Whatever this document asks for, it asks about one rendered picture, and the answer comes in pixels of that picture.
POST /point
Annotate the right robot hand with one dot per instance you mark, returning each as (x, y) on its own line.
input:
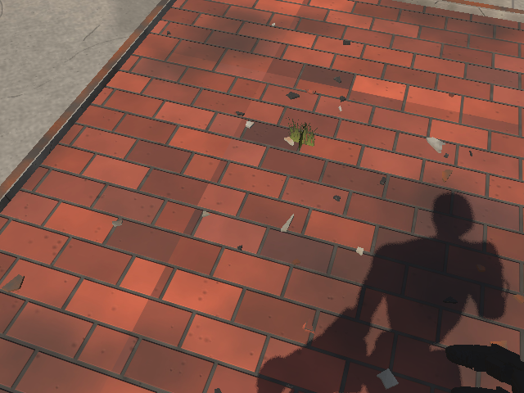
(498, 362)

